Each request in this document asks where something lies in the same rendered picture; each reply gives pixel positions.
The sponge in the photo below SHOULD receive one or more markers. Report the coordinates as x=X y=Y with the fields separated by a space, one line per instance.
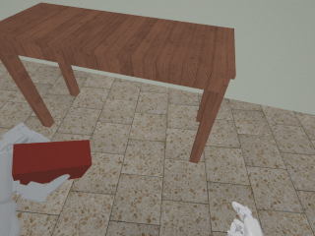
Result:
x=43 y=162

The robot left forearm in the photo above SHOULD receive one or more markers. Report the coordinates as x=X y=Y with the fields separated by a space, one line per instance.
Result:
x=9 y=223

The robot left hand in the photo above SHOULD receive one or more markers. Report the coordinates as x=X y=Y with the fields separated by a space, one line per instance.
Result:
x=33 y=191

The robot right hand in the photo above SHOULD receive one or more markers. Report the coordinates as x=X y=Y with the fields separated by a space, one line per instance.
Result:
x=250 y=225

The table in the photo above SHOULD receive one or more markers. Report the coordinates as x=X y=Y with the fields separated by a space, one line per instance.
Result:
x=179 y=53

